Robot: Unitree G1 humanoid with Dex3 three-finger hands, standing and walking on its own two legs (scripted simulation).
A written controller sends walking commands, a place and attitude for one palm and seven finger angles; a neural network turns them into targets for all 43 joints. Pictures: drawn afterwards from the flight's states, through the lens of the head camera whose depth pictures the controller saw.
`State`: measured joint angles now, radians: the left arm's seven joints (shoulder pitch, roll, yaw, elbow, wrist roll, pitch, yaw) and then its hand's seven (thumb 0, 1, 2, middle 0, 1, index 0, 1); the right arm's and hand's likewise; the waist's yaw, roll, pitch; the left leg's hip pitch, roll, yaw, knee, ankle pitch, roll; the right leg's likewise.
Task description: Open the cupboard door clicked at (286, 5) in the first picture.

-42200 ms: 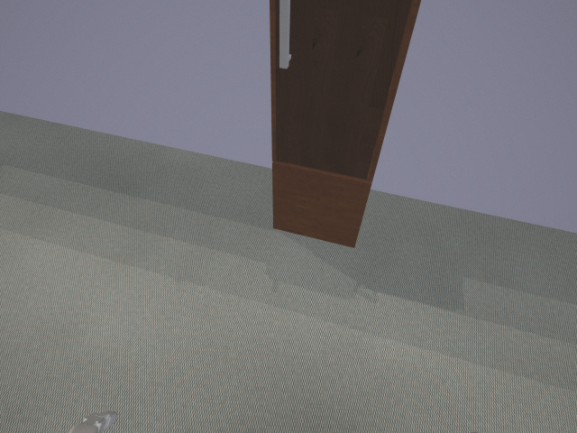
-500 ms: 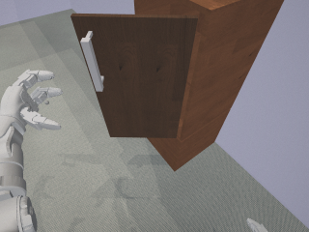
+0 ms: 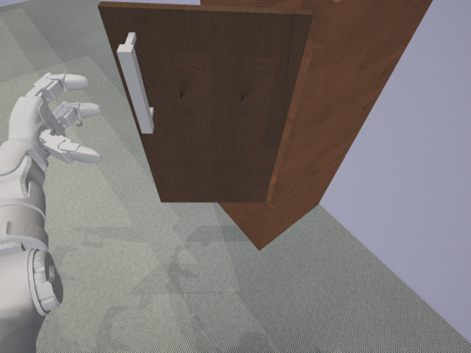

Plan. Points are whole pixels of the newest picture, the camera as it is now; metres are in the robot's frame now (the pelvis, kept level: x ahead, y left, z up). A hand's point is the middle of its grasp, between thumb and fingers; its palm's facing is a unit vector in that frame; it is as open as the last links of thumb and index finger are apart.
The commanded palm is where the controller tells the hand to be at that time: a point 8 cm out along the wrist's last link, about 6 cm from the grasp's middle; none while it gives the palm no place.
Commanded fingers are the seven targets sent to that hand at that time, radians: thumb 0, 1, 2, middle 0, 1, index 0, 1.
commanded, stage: move the hooked fingers beside the handle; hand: left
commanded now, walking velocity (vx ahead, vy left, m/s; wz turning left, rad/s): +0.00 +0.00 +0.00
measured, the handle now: (140, 87) +0.55 +0.18 +0.13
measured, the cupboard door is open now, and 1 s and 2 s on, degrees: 53 53 53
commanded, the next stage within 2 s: slide the fingers in behind the handle in 1.24 s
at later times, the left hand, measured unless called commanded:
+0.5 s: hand (97, 98) +0.50 +0.24 +0.14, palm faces +0.01 -1.00 +0.01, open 14.0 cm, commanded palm +0.48 +0.30 +0.14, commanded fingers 0.00 -0.50 0.30 -0.30 -1.20 -0.30 -1.20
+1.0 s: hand (90, 105) +0.50 +0.25 +0.13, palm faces +0.00 -1.00 +0.01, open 14.0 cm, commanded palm +0.48 +0.30 +0.13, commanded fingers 0.00 -0.50 0.30 -0.30 -1.20 -0.30 -1.20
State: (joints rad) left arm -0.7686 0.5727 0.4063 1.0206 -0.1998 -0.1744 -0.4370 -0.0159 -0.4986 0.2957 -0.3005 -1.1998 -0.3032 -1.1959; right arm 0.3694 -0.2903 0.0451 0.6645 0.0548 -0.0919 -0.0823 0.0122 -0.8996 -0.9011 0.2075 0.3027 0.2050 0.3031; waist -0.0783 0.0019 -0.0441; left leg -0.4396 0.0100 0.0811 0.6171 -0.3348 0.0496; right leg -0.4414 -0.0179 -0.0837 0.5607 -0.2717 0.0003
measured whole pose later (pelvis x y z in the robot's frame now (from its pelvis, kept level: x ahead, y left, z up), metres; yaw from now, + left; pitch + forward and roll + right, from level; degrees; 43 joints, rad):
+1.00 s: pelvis +0.01 +0.00 -0.01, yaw -1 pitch +15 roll -2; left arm -0.94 0.72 0.45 1.23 -0.14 -0.20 -0.46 -0.02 -0.50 0.30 -0.30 -1.20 -0.30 -1.20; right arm 0.42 -0.30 0.04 0.63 0.04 0.06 -0.06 0.01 -0.90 -0.90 0.21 0.30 0.20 0.30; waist -0.15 0.01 -0.07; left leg -0.57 0.04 0.08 0.69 -0.37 0.04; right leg -0.56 0.01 -0.08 0.59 -0.29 -0.01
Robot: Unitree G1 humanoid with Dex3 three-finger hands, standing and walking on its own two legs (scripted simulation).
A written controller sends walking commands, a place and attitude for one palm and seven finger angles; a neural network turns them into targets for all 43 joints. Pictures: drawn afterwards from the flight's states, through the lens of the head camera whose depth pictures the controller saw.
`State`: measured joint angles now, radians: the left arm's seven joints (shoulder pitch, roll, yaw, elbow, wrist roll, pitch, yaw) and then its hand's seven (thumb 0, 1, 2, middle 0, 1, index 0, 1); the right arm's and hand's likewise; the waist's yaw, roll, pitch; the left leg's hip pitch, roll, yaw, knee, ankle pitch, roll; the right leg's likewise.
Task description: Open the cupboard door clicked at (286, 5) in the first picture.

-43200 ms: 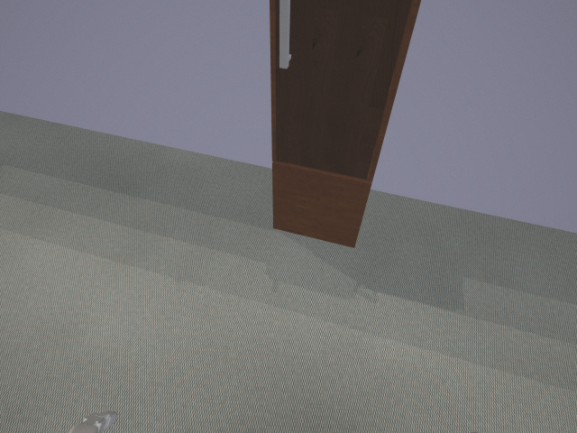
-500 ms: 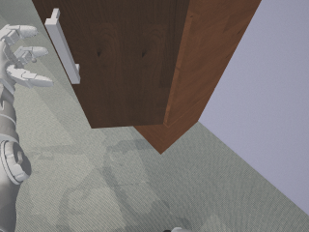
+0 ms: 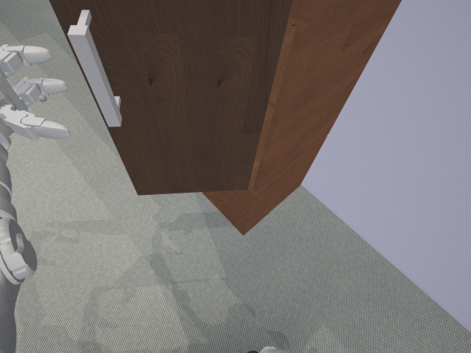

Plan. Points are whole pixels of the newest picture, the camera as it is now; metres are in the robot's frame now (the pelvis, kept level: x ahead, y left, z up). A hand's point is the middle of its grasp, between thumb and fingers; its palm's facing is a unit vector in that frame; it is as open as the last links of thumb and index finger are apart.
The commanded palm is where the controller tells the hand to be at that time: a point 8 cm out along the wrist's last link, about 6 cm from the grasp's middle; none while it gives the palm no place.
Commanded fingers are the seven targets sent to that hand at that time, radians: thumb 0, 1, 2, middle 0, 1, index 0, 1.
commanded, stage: move the hooked fingers beside the handle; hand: left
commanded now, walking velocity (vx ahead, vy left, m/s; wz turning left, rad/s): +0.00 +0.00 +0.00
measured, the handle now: (101, 74) +0.54 +0.19 +0.14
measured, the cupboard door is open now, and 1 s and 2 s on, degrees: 53 53 52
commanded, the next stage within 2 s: slide the fingers in behind the handle in 0.24 s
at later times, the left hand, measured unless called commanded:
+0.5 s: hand (49, 94) +0.49 +0.26 +0.14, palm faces +0.01 -1.00 +0.02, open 14.0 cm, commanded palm +0.46 +0.30 +0.14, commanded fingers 0.00 -0.50 0.30 -0.30 -1.20 -0.30 -1.20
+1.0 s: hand (81, 100) +0.48 +0.21 +0.13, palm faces +0.03 -1.00 +0.01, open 14.0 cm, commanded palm +0.46 +0.26 +0.14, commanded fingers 0.00 -0.50 0.30 -0.30 -1.20 -0.30 -1.20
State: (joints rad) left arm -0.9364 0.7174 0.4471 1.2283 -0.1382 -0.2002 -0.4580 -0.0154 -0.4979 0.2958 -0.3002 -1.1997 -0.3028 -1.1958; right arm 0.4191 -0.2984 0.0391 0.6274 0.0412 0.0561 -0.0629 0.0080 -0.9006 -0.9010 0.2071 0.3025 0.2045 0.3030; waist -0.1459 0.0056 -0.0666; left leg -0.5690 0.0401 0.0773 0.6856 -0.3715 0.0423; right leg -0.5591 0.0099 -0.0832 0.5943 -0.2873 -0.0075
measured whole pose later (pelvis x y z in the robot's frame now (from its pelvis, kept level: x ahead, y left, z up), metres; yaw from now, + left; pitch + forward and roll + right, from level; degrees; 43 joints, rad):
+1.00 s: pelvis -0.01 +0.00 +0.00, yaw +0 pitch +13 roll -2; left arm -0.94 0.57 0.39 1.18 -0.12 -0.22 -0.31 -0.02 -0.50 0.30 -0.30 -1.20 -0.30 -1.20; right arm 0.41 -0.28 0.04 0.63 0.03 0.03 -0.04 0.01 -0.90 -0.90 0.21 0.30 0.20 0.30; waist -0.14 0.02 -0.06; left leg -0.56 0.04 0.08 0.70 -0.37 0.04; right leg -0.56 0.01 -0.08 0.63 -0.29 -0.01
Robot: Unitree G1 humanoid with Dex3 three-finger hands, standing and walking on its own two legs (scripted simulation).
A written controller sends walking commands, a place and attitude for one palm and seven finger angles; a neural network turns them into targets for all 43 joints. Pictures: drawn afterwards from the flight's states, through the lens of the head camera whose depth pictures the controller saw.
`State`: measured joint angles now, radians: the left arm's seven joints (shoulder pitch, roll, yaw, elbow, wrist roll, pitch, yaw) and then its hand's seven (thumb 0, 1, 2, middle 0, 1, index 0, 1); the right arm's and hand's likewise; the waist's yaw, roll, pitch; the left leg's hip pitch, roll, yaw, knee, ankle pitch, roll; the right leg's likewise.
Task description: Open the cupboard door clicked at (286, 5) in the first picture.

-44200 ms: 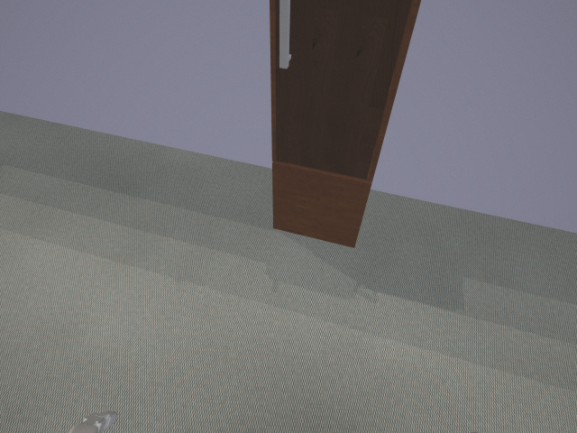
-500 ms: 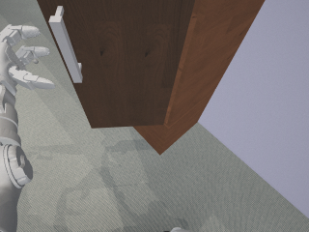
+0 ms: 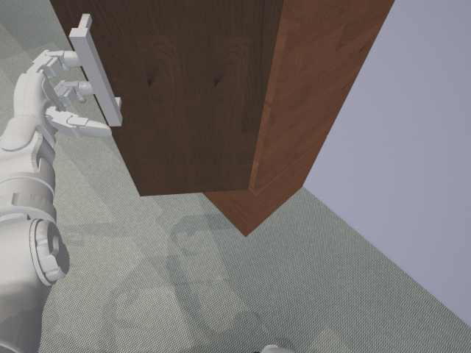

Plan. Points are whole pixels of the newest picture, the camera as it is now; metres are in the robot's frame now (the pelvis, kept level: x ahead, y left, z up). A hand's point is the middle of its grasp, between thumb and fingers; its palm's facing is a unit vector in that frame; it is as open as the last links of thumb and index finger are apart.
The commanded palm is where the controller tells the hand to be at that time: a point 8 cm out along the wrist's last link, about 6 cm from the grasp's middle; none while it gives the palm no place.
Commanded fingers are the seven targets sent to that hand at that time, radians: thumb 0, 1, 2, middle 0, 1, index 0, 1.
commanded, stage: slide the fingers in behind the handle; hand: left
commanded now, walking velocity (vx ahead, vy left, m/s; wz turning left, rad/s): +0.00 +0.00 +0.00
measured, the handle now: (102, 75) +0.55 +0.20 +0.14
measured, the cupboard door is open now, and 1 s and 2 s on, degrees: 53 52 53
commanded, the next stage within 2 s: close the thumb around the handle in 0.94 s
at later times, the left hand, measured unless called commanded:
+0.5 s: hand (109, 94) +0.50 +0.18 +0.14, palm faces +0.01 -1.00 +0.00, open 13.9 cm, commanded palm +0.48 +0.22 +0.14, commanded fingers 0.00 -0.50 0.30 -0.30 -1.20 -0.30 -1.20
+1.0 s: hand (104, 95) +0.50 +0.18 +0.14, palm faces +0.03 -1.00 +0.00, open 14.0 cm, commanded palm +0.48 +0.23 +0.14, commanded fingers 0.00 -0.50 0.30 -0.30 -1.20 -0.30 -1.20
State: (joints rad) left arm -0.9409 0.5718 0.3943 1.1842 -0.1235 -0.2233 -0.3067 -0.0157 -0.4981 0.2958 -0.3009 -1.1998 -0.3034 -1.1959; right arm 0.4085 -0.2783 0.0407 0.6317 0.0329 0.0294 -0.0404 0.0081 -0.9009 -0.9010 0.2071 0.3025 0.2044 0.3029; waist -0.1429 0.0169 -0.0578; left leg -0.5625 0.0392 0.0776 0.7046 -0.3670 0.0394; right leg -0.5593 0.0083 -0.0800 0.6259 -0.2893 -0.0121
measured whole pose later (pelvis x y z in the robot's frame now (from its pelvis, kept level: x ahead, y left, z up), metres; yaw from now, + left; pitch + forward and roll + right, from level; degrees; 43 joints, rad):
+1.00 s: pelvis +0.00 -0.01 +0.00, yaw +0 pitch +12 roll -2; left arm -0.94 0.50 0.36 1.16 -0.12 -0.26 -0.23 -0.02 -0.50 0.30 -0.30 -1.20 -0.31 -1.20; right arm 0.42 -0.28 0.02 0.65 0.03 0.01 -0.03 0.01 -0.90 -0.90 0.21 0.30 0.20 0.30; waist -0.14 0.02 -0.07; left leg -0.55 0.04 0.08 0.69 -0.36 0.03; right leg -0.55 0.01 -0.08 0.63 -0.29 -0.02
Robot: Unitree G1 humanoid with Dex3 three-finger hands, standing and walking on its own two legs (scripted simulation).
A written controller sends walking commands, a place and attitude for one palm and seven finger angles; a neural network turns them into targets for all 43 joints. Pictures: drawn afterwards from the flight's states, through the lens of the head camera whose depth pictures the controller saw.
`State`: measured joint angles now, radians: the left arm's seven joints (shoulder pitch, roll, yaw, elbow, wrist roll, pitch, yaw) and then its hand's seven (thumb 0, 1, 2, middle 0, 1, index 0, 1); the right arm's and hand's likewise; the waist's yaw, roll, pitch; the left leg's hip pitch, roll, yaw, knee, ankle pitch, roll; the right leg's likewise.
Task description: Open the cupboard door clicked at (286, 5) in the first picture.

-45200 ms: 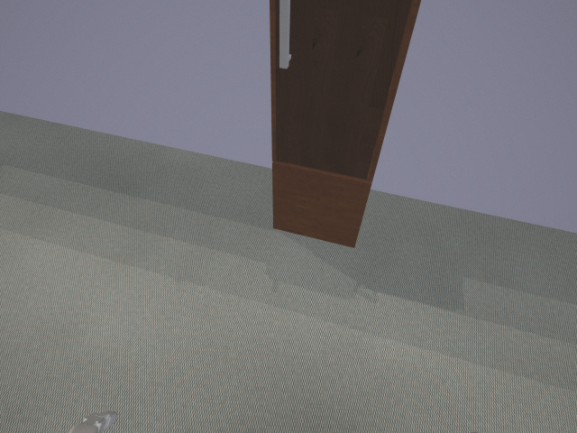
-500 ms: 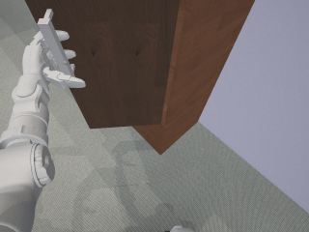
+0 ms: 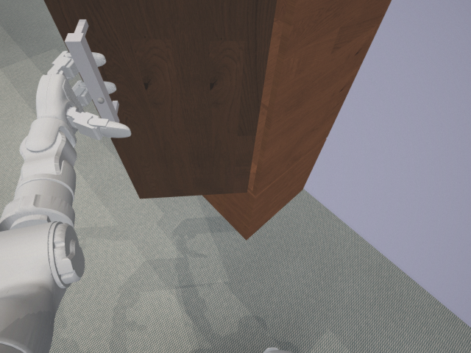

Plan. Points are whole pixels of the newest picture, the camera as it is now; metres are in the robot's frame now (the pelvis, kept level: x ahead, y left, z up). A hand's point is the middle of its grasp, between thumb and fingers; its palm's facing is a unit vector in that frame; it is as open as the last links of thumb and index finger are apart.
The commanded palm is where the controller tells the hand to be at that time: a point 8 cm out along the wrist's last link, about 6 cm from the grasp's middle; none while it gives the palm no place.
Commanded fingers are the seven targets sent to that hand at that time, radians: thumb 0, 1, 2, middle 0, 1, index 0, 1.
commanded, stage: close the thumb around the handle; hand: left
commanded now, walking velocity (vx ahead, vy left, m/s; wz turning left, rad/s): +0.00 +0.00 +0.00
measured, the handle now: (98, 79) +0.55 +0.20 +0.14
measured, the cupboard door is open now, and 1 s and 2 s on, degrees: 52 53 90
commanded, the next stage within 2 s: pull the door open along its arc in 0.74 s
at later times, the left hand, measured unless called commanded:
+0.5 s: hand (103, 103) +0.49 +0.19 +0.14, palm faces +0.04 -1.00 -0.02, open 8.3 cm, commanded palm +0.46 +0.23 +0.14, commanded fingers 0.00 0.84 0.88 -0.40 -1.34 -0.40 -1.34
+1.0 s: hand (107, 102) +0.49 +0.18 +0.14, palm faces +0.04 -1.00 +0.00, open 5.8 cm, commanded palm +0.45 +0.23 +0.14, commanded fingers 0.00 0.90 0.90 -0.40 -1.35 -0.40 -1.35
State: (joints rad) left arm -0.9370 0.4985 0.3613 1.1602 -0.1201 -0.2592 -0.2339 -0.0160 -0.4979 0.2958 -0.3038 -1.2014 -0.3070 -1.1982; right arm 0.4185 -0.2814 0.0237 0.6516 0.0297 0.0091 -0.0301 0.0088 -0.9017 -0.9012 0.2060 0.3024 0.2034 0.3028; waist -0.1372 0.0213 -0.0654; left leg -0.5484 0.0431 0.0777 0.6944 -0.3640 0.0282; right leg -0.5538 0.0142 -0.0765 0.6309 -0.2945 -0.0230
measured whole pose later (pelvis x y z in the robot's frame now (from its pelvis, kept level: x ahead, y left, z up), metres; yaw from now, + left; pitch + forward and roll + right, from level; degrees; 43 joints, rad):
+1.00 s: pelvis -0.01 +0.00 +0.00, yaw +0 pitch +12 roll -1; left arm -0.93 0.49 0.36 1.15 -0.12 -0.26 -0.20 0.00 0.73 0.81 -0.36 -1.35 -0.36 -1.34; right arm 0.42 -0.28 0.02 0.65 0.03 0.00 -0.03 0.01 -0.90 -0.90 0.21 0.30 0.20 0.30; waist -0.14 0.02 -0.06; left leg -0.56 0.04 0.08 0.70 -0.35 0.03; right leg -0.57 0.01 -0.07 0.64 -0.29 -0.03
